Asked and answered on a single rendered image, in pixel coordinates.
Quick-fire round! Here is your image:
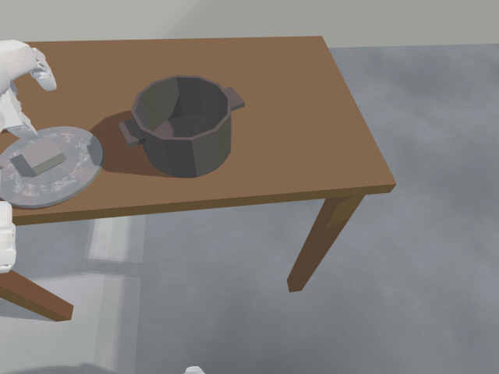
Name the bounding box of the robot left upper arm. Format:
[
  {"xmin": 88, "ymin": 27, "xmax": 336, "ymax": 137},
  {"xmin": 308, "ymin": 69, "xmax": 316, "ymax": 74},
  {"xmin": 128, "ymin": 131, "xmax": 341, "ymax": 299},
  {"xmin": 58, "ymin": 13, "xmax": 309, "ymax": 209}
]
[{"xmin": 0, "ymin": 201, "xmax": 16, "ymax": 273}]

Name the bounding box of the knob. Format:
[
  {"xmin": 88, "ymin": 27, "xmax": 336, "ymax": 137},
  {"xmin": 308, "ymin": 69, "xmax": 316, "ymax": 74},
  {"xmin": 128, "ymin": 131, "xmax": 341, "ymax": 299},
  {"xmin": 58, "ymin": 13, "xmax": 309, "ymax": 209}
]
[{"xmin": 19, "ymin": 136, "xmax": 67, "ymax": 175}]

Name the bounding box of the left robot hand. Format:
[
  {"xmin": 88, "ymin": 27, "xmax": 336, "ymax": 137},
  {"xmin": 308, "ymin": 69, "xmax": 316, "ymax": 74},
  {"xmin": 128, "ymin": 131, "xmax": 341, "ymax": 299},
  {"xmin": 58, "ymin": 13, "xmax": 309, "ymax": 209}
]
[{"xmin": 0, "ymin": 40, "xmax": 57, "ymax": 140}]

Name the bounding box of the table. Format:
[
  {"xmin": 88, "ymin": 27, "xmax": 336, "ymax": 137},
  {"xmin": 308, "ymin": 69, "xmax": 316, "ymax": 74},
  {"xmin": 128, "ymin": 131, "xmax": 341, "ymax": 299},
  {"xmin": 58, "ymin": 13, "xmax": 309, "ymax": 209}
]
[{"xmin": 0, "ymin": 36, "xmax": 397, "ymax": 322}]

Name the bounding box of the pot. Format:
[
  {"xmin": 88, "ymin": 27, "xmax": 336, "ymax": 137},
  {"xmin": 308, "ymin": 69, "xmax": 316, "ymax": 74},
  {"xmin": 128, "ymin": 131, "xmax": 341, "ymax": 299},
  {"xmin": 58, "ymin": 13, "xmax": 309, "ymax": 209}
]
[{"xmin": 118, "ymin": 75, "xmax": 245, "ymax": 178}]

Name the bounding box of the lid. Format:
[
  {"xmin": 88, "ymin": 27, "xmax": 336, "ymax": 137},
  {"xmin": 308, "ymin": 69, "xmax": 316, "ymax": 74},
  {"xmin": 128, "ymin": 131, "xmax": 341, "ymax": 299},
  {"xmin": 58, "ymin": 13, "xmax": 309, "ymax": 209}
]
[{"xmin": 0, "ymin": 126, "xmax": 104, "ymax": 208}]

